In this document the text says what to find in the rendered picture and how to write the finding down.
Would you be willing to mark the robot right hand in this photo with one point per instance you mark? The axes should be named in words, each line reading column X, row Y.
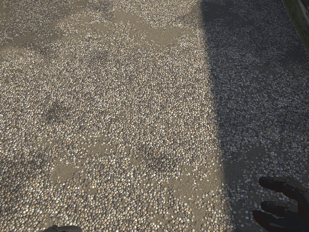
column 292, row 217

